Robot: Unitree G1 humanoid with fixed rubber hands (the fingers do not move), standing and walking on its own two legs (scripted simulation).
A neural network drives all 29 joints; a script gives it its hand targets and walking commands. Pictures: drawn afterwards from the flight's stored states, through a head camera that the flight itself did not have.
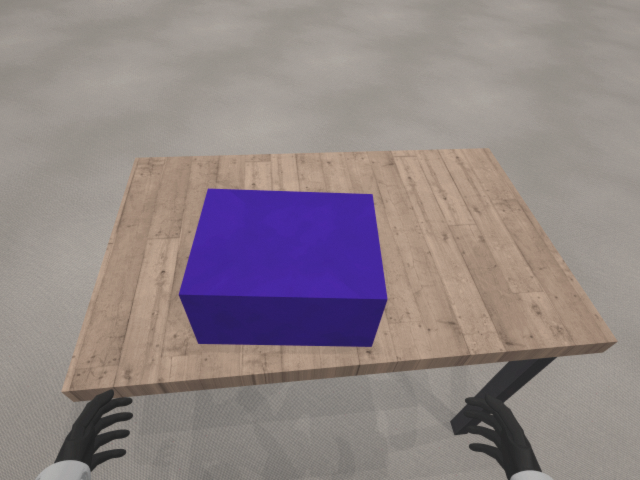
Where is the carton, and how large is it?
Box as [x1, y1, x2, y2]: [179, 189, 387, 346]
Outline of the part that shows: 207,190 179,291 179,296 198,343 371,346 387,299 372,194 236,189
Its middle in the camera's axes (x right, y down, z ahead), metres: -0.05 +0.04 +0.65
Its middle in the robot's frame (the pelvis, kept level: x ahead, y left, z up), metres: +0.45 +0.05 -0.05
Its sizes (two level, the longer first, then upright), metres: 0.283 0.215 0.144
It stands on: a table, 0.66 m high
